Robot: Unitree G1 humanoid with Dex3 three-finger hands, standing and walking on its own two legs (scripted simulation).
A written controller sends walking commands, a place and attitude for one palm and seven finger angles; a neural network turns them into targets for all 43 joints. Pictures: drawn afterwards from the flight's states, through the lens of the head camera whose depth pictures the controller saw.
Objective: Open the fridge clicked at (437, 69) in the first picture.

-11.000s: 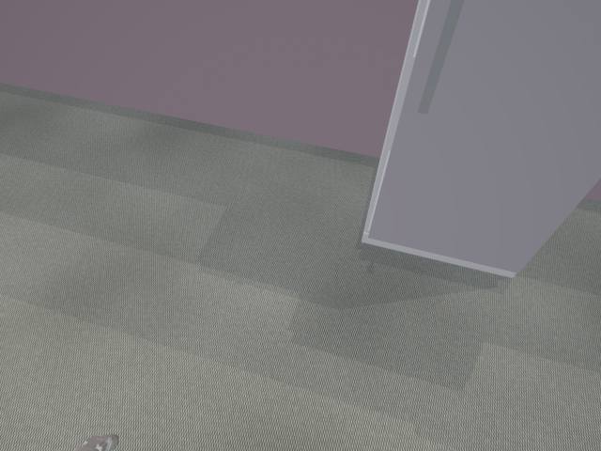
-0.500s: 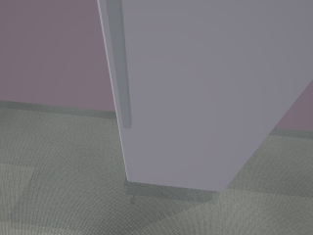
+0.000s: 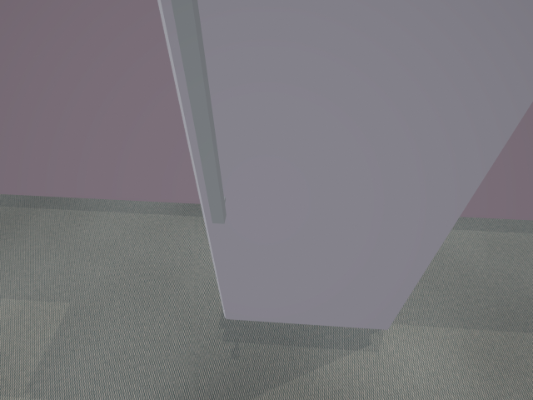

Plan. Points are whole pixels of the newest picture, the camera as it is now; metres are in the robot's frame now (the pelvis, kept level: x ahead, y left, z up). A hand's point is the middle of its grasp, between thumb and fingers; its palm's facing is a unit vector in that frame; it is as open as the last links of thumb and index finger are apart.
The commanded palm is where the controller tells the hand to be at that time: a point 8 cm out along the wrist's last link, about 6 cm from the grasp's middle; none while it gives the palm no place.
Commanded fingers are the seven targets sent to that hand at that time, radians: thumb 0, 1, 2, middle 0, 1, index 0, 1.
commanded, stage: come to a stop and stand still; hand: left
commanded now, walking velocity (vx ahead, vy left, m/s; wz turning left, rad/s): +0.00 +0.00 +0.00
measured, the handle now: (207, 119) +0.51 +0.14 +0.18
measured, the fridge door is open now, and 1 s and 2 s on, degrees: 0 0 0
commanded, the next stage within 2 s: look again from close up in 0.10 s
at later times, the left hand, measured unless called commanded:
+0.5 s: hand out of the picture -0.01 +0.15 -0.17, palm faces +0.04 -0.99 -0.16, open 7.4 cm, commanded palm none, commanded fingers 0.00 0.90 0.90 -0.20 -0.30 -0.20 -0.30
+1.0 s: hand out of the picture -0.01 +0.14 -0.17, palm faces +0.05 -0.99 -0.15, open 7.4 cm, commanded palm none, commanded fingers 0.00 0.90 0.90 -0.20 -0.30 -0.20 -0.30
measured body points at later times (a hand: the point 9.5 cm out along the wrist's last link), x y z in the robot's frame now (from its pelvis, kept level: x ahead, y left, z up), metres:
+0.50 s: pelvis +0.00 -0.01 +0.00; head +0.00 -0.01 +0.45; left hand -0.01 +0.20 -0.16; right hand -0.02 -0.21 -0.16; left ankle -0.01 +0.10 -0.74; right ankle +0.06 -0.13 -0.74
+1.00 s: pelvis +0.00 -0.01 +0.00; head +0.01 -0.01 +0.45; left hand -0.01 +0.20 -0.16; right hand -0.02 -0.21 -0.16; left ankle -0.01 +0.10 -0.74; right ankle +0.06 -0.13 -0.74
